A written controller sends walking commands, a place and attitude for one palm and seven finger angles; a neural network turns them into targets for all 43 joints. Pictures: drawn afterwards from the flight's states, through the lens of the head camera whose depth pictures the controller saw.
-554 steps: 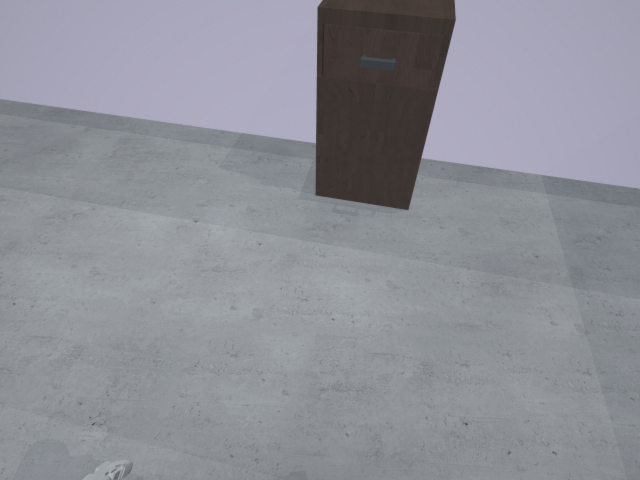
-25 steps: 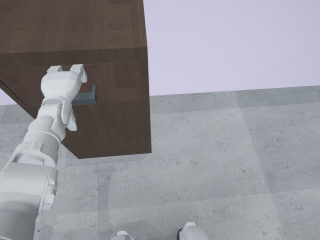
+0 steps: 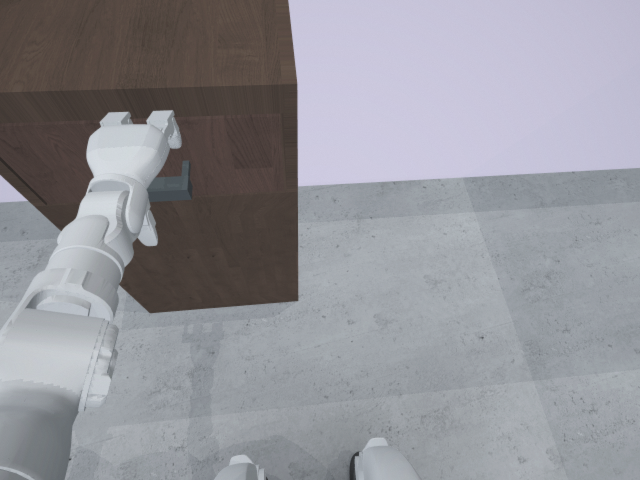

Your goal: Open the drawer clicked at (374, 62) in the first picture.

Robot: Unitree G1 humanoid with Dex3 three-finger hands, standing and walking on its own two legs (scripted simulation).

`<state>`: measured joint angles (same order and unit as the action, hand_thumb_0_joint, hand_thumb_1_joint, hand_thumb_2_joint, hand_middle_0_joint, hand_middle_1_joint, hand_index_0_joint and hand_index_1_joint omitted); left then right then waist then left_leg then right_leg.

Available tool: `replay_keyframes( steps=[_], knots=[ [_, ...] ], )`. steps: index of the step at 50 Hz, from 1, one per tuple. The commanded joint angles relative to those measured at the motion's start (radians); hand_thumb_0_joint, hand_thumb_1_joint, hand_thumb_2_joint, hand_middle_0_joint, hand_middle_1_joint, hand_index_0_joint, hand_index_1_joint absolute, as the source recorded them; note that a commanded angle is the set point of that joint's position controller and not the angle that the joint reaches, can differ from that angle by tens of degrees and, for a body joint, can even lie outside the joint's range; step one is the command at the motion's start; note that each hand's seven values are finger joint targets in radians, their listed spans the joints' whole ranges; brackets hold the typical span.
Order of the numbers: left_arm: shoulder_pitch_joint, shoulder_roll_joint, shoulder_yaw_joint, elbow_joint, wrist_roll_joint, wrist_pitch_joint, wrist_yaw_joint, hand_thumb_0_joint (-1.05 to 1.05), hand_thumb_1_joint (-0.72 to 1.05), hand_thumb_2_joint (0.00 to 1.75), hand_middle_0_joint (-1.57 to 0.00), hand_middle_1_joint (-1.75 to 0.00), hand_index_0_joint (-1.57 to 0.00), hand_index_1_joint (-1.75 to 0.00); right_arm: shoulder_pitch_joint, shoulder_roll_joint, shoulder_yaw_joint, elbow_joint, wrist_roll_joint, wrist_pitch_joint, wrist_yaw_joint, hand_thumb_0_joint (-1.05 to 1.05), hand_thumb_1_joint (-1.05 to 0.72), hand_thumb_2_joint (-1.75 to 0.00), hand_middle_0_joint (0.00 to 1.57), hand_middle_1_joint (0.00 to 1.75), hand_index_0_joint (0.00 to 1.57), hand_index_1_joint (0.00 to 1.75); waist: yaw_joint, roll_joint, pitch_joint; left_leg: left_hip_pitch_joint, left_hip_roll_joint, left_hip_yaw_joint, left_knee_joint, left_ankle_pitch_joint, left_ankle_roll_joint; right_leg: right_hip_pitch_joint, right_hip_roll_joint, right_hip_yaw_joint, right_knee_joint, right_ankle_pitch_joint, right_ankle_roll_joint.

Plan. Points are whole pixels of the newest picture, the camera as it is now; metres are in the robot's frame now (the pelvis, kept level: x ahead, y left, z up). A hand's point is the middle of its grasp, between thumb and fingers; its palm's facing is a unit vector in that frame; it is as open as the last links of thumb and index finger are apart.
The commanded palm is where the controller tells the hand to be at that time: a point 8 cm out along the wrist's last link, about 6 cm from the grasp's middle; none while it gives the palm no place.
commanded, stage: move the hooked fingers above the handle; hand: left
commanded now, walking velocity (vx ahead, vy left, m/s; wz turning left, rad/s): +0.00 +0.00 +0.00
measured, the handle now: (150, 178) +0.56 +0.22 -0.04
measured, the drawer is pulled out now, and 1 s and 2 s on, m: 0.00 0.00 0.00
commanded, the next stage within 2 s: lower the fingers behind the handle in 1.56 s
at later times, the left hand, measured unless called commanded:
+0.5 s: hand (135, 184) +0.50 +0.21 +0.02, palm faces -0.10 -0.01 -0.99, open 13.8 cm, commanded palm +0.50 +0.21 +0.07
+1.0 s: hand (122, 185) +0.50 +0.23 +0.02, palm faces -0.11 -0.01 -0.99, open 13.8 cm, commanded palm +0.49 +0.22 +0.07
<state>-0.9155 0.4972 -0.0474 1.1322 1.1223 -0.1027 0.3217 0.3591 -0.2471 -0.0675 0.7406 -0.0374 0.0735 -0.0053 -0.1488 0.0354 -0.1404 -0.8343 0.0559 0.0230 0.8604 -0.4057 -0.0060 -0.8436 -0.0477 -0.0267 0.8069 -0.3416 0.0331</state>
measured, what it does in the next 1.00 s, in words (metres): stands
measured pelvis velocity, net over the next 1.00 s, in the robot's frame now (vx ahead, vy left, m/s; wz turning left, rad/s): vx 0.01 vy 0.00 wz -0.02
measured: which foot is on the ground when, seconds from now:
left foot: down 0.00-1.00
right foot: down 0.00-1.00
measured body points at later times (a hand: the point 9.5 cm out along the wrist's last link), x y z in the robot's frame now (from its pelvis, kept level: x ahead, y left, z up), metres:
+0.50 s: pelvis +0.00 -0.01 +0.00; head +0.12 -0.01 +0.43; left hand +0.50 +0.21 +0.07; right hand -0.02 -0.29 -0.12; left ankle -0.01 +0.12 -0.69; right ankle +0.01 -0.15 -0.69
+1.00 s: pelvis +0.01 +0.00 +0.00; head +0.12 +0.00 +0.44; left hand +0.50 +0.23 +0.08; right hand +0.00 -0.27 -0.13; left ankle -0.01 +0.12 -0.69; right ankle +0.01 -0.15 -0.69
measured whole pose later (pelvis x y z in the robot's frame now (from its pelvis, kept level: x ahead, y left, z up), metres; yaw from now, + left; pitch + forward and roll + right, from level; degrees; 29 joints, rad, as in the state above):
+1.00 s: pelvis +0.01 +0.00 +0.00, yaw -1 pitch +21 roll -1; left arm -0.86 0.54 0.00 1.12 1.11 -0.09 0.28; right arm 0.35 -0.25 -0.06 0.72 -0.03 0.10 -0.01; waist -0.13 0.05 -0.14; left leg -0.80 0.06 0.04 0.84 -0.41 0.00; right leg -0.82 -0.04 -0.01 0.79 -0.34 0.04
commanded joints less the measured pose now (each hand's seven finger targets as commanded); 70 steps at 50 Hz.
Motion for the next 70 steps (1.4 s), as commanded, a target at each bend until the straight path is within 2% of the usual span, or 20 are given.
replay_keyframes(
  steps=[1,3,12,14,17,19,23,30,34,38,41,46,48,54,56,59,61,65,68,70],
  knots=[
    [-0.449,0.332,0.14,-0.105,0.001,0.037,0.078,0.0,-0.5,0.3,-0.3,-1.2,-0.3,-1.2,0.155,-0.195,-0.036,-0.031,-0.006,0.001,-0.012,0.0,-0.9,-0.9,0.2,0.3,0.2,0.3,-0.007,0.053,-0.356,0.239,-0.065,-0.014,-0.079,0.324,0.04,0.162,0.088,-0.03,-0.057,0.209,-0.066],
    [-0.416,0.329,0.132,-0.104,0.014,0.067,0.088,0.0,-0.5,0.3,-0.3,-1.2,-0.3,-1.2,0.147,-0.188,-0.035,-0.053,-0.006,0.006,-0.006,0.0,-0.9,-0.9,0.2,0.3,0.2,0.3,0.011,0.085,-0.418,0.24,-0.071,0.003,-0.069,0.365,0.039,0.2,0.088,-0.027,-0.04,0.263,-0.066],
    [-0.401,0.365,0.129,-0.094,-0.012,0.109,0.047,0.0,-0.5,0.3,-0.3,-1.2,-0.3,-1.2,0.134,-0.196,-0.03,-0.074,0.009,0.025,-0.022,0.0,-0.9,-0.9,0.2,0.3,0.2,0.3,0.0,-0.018,-0.443,0.194,-0.077,0.026,-0.082,0.298,0.05,0.305,0.079,-0.003,-0.07,0.29,-0.043],
    [-0.419,0.366,0.117,-0.109,-0.013,0.09,0.026,0.0,-0.5,0.3,-0.3,-1.2,-0.3,-1.2,0.13,-0.198,-0.028,-0.077,0.014,0.021,-0.031,0.0,-0.9,-0.9,0.2,0.3,0.2,0.3,-0.01,-0.024,-0.415,0.188,-0.075,0.025,-0.088,0.262,0.053,0.289,0.077,0.0,-0.081,0.259,-0.041],
    [-0.459,0.324,0.081,-0.184,-0.005,0.02,-0.003,0.0,-0.5,0.3,-0.3,-1.2,-0.3,-1.2,0.154,-0.188,-0.041,-0.073,0.01,0.006,-0.041,0.0,-0.9,-0.9,0.2,0.3,0.2,0.3,-0.022,0.035,-0.468,0.247,-0.071,0.017,-0.071,0.299,0.053,0.261,0.08,0.003,-0.075,0.275,-0.048],
    [-0.464,0.254,0.042,-0.209,-0.01,-0.021,-0.013,0.0,-0.5,0.3,-0.3,-1.2,-0.3,-1.2,0.167,-0.181,-0.051,-0.064,0.005,-0.004,-0.042,0.0,-0.9,-0.9,0.2,0.3,0.2,0.3,-0.039,0.043,-0.467,0.283,-0.066,0.008,-0.058,0.31,0.051,0.218,0.084,-0.002,-0.075,0.262,-0.05],
    [-0.446,0.283,0.087,-0.231,-0.024,-0.07,0.0,0.0,-0.5,0.3,-0.3,-1.2,-0.3,-1.2,0.186,-0.18,-0.057,-0.042,-0.002,-0.01,-0.04,0.0,-0.9,-0.9,0.2,0.3,0.2,0.3,-0.024,0.067,-0.476,0.286,-0.064,-0.001,-0.041,0.352,0.047,0.202,0.086,-0.005,-0.057,0.278,-0.055],
    [-0.414,0.333,0.14,-0.193,0.004,-0.001,0.087,0.0,-0.5,0.3,-0.3,-1.2,-0.3,-1.2,0.166,-0.188,-0.048,-0.034,-0.01,0.004,-0.01,0.0,-0.9,-0.9,0.2,0.3,0.2,0.3,0.005,0.104,-0.452,0.247,-0.067,0.004,-0.038,0.406,0.037,0.198,0.09,-0.022,-0.03,0.309,-0.062],
    [-0.38,0.389,0.171,-0.164,0.004,0.061,0.092,0.0,-0.5,0.3,-0.3,-1.2,-0.3,-1.2,0.153,-0.197,-0.044,-0.039,-0.005,0.021,-0.004,0.0,-0.9,-0.9,0.2,0.3,0.2,0.3,0.019,0.06,-0.468,0.231,-0.071,0.014,-0.047,0.415,0.039,0.262,0.087,-0.018,-0.036,0.348,-0.055],
    [-0.406,0.375,0.149,-0.174,-0.003,0.084,0.07,0.0,-0.5,0.3,-0.3,-1.2,-0.3,-1.2,0.145,-0.199,-0.042,-0.046,0.002,0.024,-0.009,0.0,-0.9,-0.9,0.2,0.3,0.2,0.3,0.009,0.062,-0.47,0.263,-0.067,0.015,-0.066,0.394,0.042,0.268,0.087,-0.017,-0.054,0.33,-0.053],
    [-0.383,0.332,0.13,-0.191,-0.025,0.064,0.037,0.0,-0.5,0.3,-0.3,-1.2,-0.3,-1.2,0.149,-0.191,-0.046,-0.054,0.003,0.025,-0.015,0.0,-0.9,-0.9,0.2,0.3,0.2,0.3,0.008,0.039,-0.493,0.305,-0.065,0.011,-0.072,0.424,0.043,0.288,0.088,-0.017,-0.065,0.35,-0.052],
    [-0.334,0.288,0.103,-0.189,-0.025,0.006,-0.004,0.0,-0.5,0.3,-0.3,-1.2,-0.3,-1.2,0.149,-0.186,-0.048,-0.055,0.005,0.02,-0.026,0.0,-0.9,-0.9,0.2,0.3,0.2,0.3,0.004,0.014,-0.433,0.299,-0.061,0.009,-0.08,0.394,0.045,0.267,0.088,-0.014,-0.08,0.325,-0.054],
    [-0.349,0.224,0.059,-0.223,-0.022,-0.022,-0.005,0.0,-0.5,0.3,-0.3,-1.2,-0.3,-1.2,0.157,-0.179,-0.056,-0.054,0.004,0.012,-0.025,0.0,-0.9,-0.9,0.2,0.3,0.2,0.3,-0.004,0.044,-0.415,0.325,-0.057,0.004,-0.077,0.403,0.041,0.222,0.09,-0.019,-0.079,0.305,-0.056],
    [-0.393,0.222,0.069,-0.236,-0.015,-0.053,0.039,0.0,-0.5,0.3,-0.3,-1.2,-0.3,-1.2,0.157,-0.177,-0.059,-0.046,-0.002,0.006,-0.018,0.0,-0.9,-0.9,0.2,0.3,0.2,0.3,-0.015,0.06,-0.384,0.308,-0.059,-0.009,-0.066,0.378,0.037,0.171,0.092,-0.024,-0.066,0.26,-0.062],
    [-0.434,0.266,0.104,-0.271,-0.004,-0.053,0.068,0.0,-0.5,0.3,-0.3,-1.2,-0.3,-1.2,0.158,-0.181,-0.058,-0.04,-0.01,0.004,-0.015,0.0,-0.9,-0.9,0.2,0.3,0.2,0.3,-0.005,0.085,-0.424,0.32,-0.059,-0.016,-0.057,0.416,0.033,0.171,0.091,-0.026,-0.047,0.276,-0.066],
    [-0.45,0.267,0.112,-0.273,0.007,-0.024,0.11,0.0,-0.5,0.3,-0.3,-1.2,-0.3,-1.2,0.153,-0.18,-0.061,-0.036,-0.015,0.003,-0.004,0.0,-0.9,-0.9,0.2,0.3,0.2,0.3,-0.003,0.129,-0.476,0.354,-0.057,-0.019,-0.042,0.459,0.027,0.156,0.094,-0.034,-0.033,0.285,-0.066],
    [-0.439,0.332,0.16,-0.254,0.006,0.009,0.122,0.0,-0.5,0.3,-0.3,-1.2,-0.3,-1.2,0.148,-0.189,-0.055,-0.029,-0.017,0.009,-0.001,0.0,-0.9,-0.9,0.2,0.3,0.2,0.3,0.007,0.112,-0.501,0.339,-0.06,-0.015,-0.036,0.481,0.028,0.197,0.093,-0.031,-0.026,0.321,-0.064],
    [-0.405,0.272,0.103,-0.198,0.001,0.086,0.102,0.0,-0.5,0.3,-0.3,-1.2,-0.3,-1.2,0.146,-0.187,-0.054,-0.038,-0.008,0.015,0.004,0.0,-0.9,-0.9,0.2,0.3,0.2,0.3,0.007,0.113,-0.499,0.349,-0.06,-0.003,-0.053,0.492,0.027,0.224,0.095,-0.034,-0.043,0.346,-0.061],
    [-0.4,0.311,0.117,-0.166,-0.01,0.105,0.067,0.0,-0.5,0.3,-0.3,-1.2,-0.3,-1.2,0.149,-0.195,-0.048,-0.034,0.0,0.025,-0.004,0.0,-0.9,-0.9,0.2,0.3,0.2,0.3,0.0,0.042,-0.469,0.309,-0.062,0.005,-0.069,0.451,0.035,0.27,0.091,-0.025,-0.061,0.36,-0.053],
    [-0.412,0.274,0.084,-0.184,-0.018,0.098,0.043,0.0,-0.5,0.3,-0.3,-1.2,-0.3,-1.2,0.147,-0.188,-0.048,-0.044,0.004,0.023,-0.01,0.0,-0.9,-0.9,0.2,0.3,0.2,0.3,-0.008,0.037,-0.458,0.309,-0.064,0.008,-0.084,0.415,0.04,0.285,0.09,-0.02,-0.079,0.349,-0.052]
  ],
)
